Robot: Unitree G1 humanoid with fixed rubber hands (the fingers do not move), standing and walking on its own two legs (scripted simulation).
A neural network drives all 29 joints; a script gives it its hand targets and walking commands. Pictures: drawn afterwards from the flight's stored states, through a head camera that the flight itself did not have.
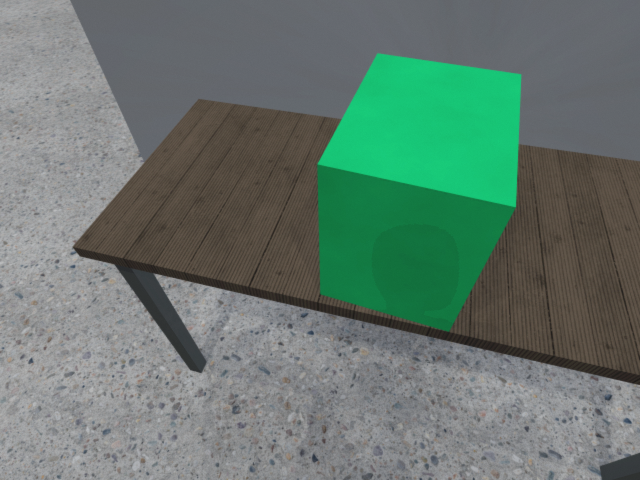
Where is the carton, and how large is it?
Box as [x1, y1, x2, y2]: [317, 53, 520, 331]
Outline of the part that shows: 377,53 317,164 320,293 448,331 515,207 520,74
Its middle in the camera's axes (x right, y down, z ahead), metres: +0.15 -0.08 +0.62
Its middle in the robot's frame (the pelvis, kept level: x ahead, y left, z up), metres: +0.52 -0.12 +0.04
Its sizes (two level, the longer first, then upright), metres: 0.289 0.218 0.284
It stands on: a table, 0.68 m high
